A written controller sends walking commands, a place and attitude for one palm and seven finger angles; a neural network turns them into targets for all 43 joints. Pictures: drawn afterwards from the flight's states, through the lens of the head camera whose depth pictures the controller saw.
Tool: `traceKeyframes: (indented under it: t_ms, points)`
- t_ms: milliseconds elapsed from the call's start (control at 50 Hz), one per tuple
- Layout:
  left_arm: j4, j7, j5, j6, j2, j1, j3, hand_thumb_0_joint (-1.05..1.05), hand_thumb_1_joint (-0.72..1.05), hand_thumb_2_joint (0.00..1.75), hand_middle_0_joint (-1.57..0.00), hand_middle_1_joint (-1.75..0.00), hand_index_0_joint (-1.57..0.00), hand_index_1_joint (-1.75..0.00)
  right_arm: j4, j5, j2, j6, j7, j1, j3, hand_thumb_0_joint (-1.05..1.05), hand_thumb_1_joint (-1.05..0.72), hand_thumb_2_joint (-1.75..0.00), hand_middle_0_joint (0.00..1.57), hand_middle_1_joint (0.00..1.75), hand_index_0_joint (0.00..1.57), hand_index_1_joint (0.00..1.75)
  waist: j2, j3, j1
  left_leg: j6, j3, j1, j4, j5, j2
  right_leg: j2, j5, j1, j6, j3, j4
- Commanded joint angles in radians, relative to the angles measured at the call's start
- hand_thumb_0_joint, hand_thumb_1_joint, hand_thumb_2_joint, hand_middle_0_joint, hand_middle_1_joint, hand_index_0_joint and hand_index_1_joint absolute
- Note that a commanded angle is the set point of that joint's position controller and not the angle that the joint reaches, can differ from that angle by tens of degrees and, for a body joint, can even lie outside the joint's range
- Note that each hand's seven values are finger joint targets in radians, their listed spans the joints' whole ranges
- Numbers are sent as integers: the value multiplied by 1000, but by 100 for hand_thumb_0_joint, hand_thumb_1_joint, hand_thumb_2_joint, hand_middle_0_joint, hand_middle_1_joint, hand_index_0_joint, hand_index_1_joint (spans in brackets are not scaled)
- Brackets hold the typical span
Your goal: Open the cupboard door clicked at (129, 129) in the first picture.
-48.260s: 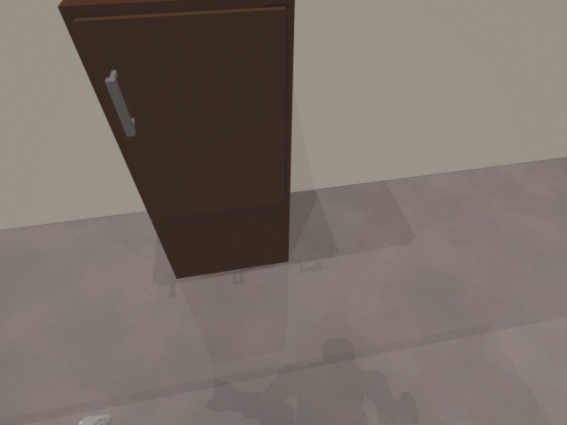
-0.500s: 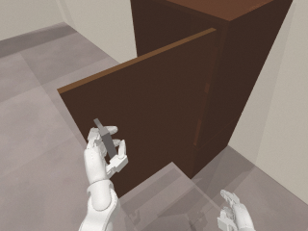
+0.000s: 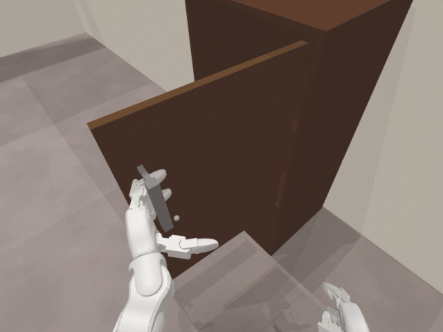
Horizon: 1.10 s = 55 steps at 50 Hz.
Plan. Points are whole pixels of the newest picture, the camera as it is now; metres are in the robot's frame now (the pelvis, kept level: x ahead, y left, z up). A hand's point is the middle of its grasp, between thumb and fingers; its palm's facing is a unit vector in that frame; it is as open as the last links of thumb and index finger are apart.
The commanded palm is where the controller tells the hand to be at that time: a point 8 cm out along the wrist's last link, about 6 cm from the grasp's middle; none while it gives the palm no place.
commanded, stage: open thumb and fingers to let go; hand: left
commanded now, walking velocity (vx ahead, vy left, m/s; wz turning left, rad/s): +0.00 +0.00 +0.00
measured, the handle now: (155, 199) +0.33 +0.15 +0.08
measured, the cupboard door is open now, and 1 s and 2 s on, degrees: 85 86 86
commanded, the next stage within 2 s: slide the hand sideways off the handle in 0.10 s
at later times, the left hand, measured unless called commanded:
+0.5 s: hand (165, 237) +0.25 +0.11 +0.08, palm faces -0.11 -0.99 +0.00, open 16.2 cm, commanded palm +0.22 +0.16 +0.07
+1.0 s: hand (143, 256) +0.22 +0.14 +0.07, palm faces -0.03 -1.00 -0.05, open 16.2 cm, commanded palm +0.19 +0.21 +0.07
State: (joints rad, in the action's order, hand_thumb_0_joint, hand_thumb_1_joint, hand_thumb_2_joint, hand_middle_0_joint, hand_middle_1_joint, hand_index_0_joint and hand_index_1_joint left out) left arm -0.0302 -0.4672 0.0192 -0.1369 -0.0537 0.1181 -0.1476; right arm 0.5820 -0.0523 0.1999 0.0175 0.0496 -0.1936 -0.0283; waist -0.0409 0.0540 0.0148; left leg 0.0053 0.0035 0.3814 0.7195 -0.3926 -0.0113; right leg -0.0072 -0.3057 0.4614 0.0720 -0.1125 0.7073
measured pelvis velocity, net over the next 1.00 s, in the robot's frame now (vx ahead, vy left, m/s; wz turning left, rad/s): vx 0.01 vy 0.02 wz -0.01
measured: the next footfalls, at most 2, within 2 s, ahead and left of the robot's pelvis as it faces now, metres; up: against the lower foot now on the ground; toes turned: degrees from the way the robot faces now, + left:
none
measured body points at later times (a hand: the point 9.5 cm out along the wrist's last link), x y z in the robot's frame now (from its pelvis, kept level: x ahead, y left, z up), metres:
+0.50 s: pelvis +0.00 +0.02 +0.00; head +0.01 +0.01 +0.45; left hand +0.25 +0.17 +0.08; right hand +0.18 -0.19 -0.08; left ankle -0.01 +0.12 -0.72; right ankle +0.04 -0.07 -0.72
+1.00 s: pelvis +0.01 +0.02 -0.01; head +0.03 +0.00 +0.44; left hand +0.22 +0.20 +0.08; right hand +0.19 -0.20 -0.08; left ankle -0.01 +0.12 -0.72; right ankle +0.04 -0.07 -0.72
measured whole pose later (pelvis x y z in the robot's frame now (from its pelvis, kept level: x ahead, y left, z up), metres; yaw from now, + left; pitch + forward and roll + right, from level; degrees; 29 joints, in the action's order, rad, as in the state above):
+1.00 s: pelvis +0.01 +0.02 -0.01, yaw -1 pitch +5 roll +0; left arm 0.24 0.09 -0.14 -0.18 0.15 0.43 -0.03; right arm 0.49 0.01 0.23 -0.17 0.04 -0.26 -0.06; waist -0.04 0.07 0.03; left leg 0.03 0.02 0.45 0.81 -0.46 -0.02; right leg 0.00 -0.35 0.53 0.05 -0.09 0.79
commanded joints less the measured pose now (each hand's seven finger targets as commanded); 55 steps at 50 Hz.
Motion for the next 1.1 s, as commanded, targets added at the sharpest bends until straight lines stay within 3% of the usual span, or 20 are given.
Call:
traceKeyframes:
  t_ms: [0, 60, 180, 200, 220, 240, 280, 320, 340, 380, 420, 440, 500, 540, 660, 740, 840, 920, 980, 1080]
  points:
    - [228, -20, 2, -57, 20, -182, 51, 0, -50, 30, -18, -45, -18, -45, -177, -2, 72, -49, 1, 129, 26, 0, -90, -90, 20, 30, 20, 30, 125, 177, 16, 16, -17, 70, -96, 130, -13, 54, 68, -209, -48, 134, -158]
    - [232, -19, -4, -51, 3, -181, 42, 0, -50, 30, -15, -30, -15, -30, -182, 0, 70, -42, -1, 143, 23, 0, -90, -90, 20, 30, 20, 30, 104, 153, 21, 15, -17, 67, -101, 122, -13, 53, 43, -195, -44, 131, -165]
    - [256, -36, 3, -45, -16, -159, 26, 0, -50, 30, -15, -30, -15, -30, -189, -2, 71, -38, -11, 139, 25, 0, -90, -90, 20, 30, 20, 30, 100, 181, 24, 10, -23, 55, -104, 141, -8, 37, 71, -183, -37, 95, -126]
    - [206, 174, 101, -76, 69, -176, -163, 0, -50, 30, -15, -30, -15, -30, -150, 0, 113, -48, -17, 65, 16, 0, -90, -90, 20, 30, 20, 30, 144, 133, -68, 23, -16, 38, -93, 155, -4, 39, 163, -142, -42, 116, -93]
    - [246, 286, 61, -109, 166, -222, -47, 0, -50, 30, -15, -30, -15, -30, -175, 14, 113, -50, -9, 50, 30, 0, -90, -90, 20, 30, 20, 30, 102, 190, -36, 27, -16, 48, -84, 178, -6, 40, 213, -175, -34, 118, -77]
    - [274, 370, 47, -134, 187, -237, -48, 0, -50, 30, -15, -30, -15, -30, -185, 16, 109, -61, -1, 62, 25, 0, -90, -90, 20, 30, 20, 30, 51, 210, -26, 28, -10, 36, -81, 195, -8, 42, 243, -193, -33, 125, -66]
    - [268, 523, -25, -151, 168, -244, -76, 0, -50, 30, -15, -30, -15, -30, -202, 38, 109, -97, 7, 56, 18, 0, -90, -90, 20, 30, 20, 30, 64, 201, -37, 25, -23, 27, -83, 183, -7, 35, 229, -182, -33, 113, -65]
    - [260, 602, -134, -130, 117, -200, -64, 0, -50, 30, -15, -30, -15, -30, -226, 64, 105, -132, 12, 80, 9, 0, -90, -90, 20, 30, 20, 30, 44, 157, -24, 18, -32, 30, -93, 151, -6, 26, 171, -160, -31, 97, -83]
    - [242, 607, -174, -115, 106, -189, -43, 0, -50, 30, -15, -30, -15, -30, -225, 70, 105, -150, 13, 77, 4, 0, -90, -90, 20, 30, 20, 30, 82, 123, -22, 14, -42, 49, -100, 113, -5, 23, 116, -138, -36, 82, -90]
    - [256, 578, -200, -98, 141, -151, 32, 0, -50, 30, -15, -30, -15, -30, -226, 72, 113, -177, 11, 76, 9, 0, -90, -90, 20, 30, 20, 30, 130, 135, 2, 10, -50, 64, -107, 88, -5, 21, 56, -138, -41, 75, -93]
    - [285, 534, -183, -90, 178, -81, 81, 0, -50, 30, -15, -30, -15, -30, -227, 70, 114, -193, -1, 73, 12, 0, -90, -90, 20, 30, 20, 30, 67, 149, 29, 3, -47, 59, -113, 119, -7, 21, 72, -147, -33, 69, -74]
    - [321, 517, -164, -87, 163, -49, 62, 0, -50, 30, -15, -30, -15, -30, -235, 67, 109, -197, -10, 69, 10, 0, -90, -90, 20, 30, 20, 30, 31, 158, 32, -1, -46, 44, -115, 150, -5, 23, 101, -144, -29, 62, -59]
    - [372, 475, -117, -80, 164, -23, 35, 0, -50, 30, -15, -30, -15, -30, -242, 60, 112, -202, -24, 51, 13, 0, -90, -90, 20, 30, 20, 30, 50, 143, 13, -3, -44, 50, -104, 160, 4, 20, 109, -110, -33, 57, -43]
    - [382, 462, -104, -77, 197, 14, 62, 0, -50, 30, -15, -30, -15, -30, -246, 55, 116, -201, -24, 47, 14, 0, -90, -90, 20, 30, 20, 30, 78, 130, 15, 1, -44, 73, -100, 138, 6, 20, 91, -111, -33, 67, -47]
    - [418, 481, -124, -87, 222, 13, 90, 0, -50, 30, -15, -30, -15, -30, -250, 59, 115, -212, -9, 55, 8, 0, -90, -90, 20, 30, 20, 30, 56, 113, 7, 5, -43, 102, -90, 59, 3, 17, 0, -88, -35, 77, -55]
    - [437, 508, -152, -94, 231, 89, 120, 0, -50, 30, -15, -30, -15, -30, -248, 60, 118, -229, -4, 44, 12, 0, -90, -90, 20, 30, 20, 30, 57, 154, 13, 3, -39, 102, -74, 105, 0, 15, 58, -114, -37, 76, -44]
    - [477, 525, -163, -95, 250, 185, 147, 0, -50, 30, -15, -30, -15, -30, -256, 62, 122, -241, -7, 29, 16, 0, -90, -90, 20, 30, 20, 30, 46, 156, 19, 1, -36, 109, -60, 164, -1, 15, 134, -127, -38, 74, -25]
    - [484, 545, -176, -103, 292, 255, 199, 0, -50, 30, -15, -30, -15, -30, -255, 63, 129, -243, -2, 12, 22, 0, -90, -90, 20, 30, 20, 30, 82, 139, 13, 7, -29, 141, -38, 153, -4, 15, 135, -131, -41, 90, -32]
    - [512, 571, -190, -117, 295, 259, 203, 0, -50, 30, -15, -30, -15, -30, -263, 64, 132, -251, 1, 9, 22, 0, -90, -90, 20, 30, 20, 30, 38, 132, 8, 7, -28, 145, -24, 142, -7, 16, 123, -107, -43, 92, -24]
    - [509, 623, -239, -138, 339, 358, 290, 0, -50, 30, -15, -30, -15, -30, -258, 69, 135, -260, 10, 0, 31, 0, -90, -90, 20, 30, 20, 30, 80, 168, 21, 7, -27, 172, 7, 168, -11, 21, 168, -152, -46, 118, -19]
